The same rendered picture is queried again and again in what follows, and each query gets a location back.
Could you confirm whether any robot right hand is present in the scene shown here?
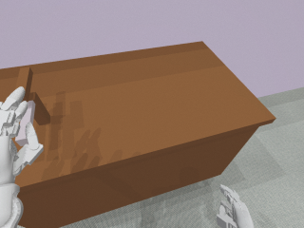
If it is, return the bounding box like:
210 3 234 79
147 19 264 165
217 184 255 228

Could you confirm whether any tap lever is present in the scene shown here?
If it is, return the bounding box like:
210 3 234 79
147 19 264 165
15 100 36 146

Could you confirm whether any robot left hand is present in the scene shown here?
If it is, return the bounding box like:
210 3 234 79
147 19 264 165
0 86 44 185

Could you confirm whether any counter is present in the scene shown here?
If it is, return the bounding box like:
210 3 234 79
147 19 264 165
0 41 276 228

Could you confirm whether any robot left forearm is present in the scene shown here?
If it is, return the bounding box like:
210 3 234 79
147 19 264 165
0 183 24 228

